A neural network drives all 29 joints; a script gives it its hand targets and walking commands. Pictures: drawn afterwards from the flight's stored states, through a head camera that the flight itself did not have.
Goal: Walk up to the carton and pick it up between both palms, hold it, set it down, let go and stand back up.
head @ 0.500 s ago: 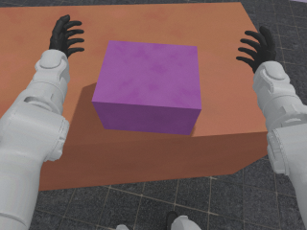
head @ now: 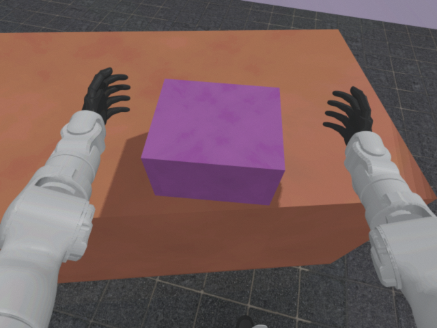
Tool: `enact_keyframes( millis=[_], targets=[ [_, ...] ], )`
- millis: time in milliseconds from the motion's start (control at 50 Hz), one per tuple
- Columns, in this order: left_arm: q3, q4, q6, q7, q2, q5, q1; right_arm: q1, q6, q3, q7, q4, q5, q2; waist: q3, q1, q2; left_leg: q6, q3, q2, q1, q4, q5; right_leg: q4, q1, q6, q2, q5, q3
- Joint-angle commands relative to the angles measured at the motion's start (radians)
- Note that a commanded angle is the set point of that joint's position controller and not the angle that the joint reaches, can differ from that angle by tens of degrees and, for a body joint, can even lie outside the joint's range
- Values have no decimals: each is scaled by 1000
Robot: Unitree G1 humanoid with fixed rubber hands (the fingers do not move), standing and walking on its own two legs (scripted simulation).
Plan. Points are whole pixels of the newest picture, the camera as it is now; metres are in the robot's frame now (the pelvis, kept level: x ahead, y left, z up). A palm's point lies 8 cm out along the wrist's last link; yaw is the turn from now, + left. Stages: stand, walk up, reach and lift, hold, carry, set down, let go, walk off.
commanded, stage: set down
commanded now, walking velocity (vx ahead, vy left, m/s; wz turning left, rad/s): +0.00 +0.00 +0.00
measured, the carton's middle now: (216, 141) +0.50 +0.00 -0.02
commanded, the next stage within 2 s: none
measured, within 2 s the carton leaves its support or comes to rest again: neither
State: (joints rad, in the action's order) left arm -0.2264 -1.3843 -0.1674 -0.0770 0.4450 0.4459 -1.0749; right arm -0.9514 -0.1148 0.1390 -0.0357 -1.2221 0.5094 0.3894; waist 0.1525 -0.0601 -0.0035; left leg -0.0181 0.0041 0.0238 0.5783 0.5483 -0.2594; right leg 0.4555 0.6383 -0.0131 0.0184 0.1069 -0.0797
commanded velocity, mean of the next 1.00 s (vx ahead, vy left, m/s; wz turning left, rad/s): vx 0.00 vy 0.00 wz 0.00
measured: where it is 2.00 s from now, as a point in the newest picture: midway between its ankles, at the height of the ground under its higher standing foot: outside the picture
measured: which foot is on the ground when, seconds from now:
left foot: down 0.00-1.00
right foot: down 0.00-1.00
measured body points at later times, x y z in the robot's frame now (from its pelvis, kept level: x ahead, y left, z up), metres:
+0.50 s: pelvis +0.01 +0.01 +0.01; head +0.04 +0.01 +0.46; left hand +0.42 +0.23 +0.08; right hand +0.39 -0.25 +0.06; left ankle -0.01 +0.13 -0.73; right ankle +0.05 -0.11 -0.73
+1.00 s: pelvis +0.01 +0.01 +0.01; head +0.02 +0.01 +0.46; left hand +0.34 +0.24 +0.03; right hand +0.31 -0.23 +0.01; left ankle -0.01 +0.13 -0.73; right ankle +0.05 -0.11 -0.73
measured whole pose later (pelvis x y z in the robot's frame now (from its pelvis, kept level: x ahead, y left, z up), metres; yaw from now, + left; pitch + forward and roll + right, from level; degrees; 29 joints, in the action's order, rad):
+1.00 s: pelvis +0.01 +0.01 +0.01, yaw -1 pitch +1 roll -1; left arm -0.06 -0.79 -0.24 -0.07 0.33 0.31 -0.28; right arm -0.22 -0.24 0.01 -0.08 -0.74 0.32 0.24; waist 0.00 -0.01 -0.02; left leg -0.01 -0.01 0.02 0.21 0.48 -0.29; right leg 0.41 0.28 0.00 0.02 0.15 -0.06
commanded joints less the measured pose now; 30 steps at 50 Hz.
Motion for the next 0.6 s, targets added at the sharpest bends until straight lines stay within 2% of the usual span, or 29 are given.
enact_keyframes(
  millis=[0, 120, 360, 420, 580],
  targets=[
    [62, 190, -49, 5, 155, -22, -325, -284, -51, -57, -13, 208, -29, 145, 603, 5, -34, -36, -34, -55, -160, -34, 339, 28, -472, 24, -39, -249, 27],
    [88, 280, -66, 15, 145, -20, -244, -217, -65, -101, -20, 295, -63, 135, 579, 11, -34, -37, -31, -52, -194, -32, 306, 27, -450, 15, -41, -189, 30],
    [146, 385, -39, 1, 111, -78, -4, -3, -71, -95, -28, 323, -68, 99, 410, 29, -19, -41, -25, -53, -275, -54, 342, -13, -496, 8, -52, -163, 39],
    [142, 414, -33, -1, 101, -74, 32, 27, -72, -103, -27, 367, -78, 89, 359, 28, -11, -36, -25, -52, -279, -71, 303, -30, -491, 5, -48, -121, 43],
    [185, 540, -52, -2, 72, -114, 205, 203, -96, -127, -34, 470, -117, 42, 275, 35, -25, -39, -25, -54, -309, -104, 288, -57, -551, 0, -43, -103, 51]
  ],
)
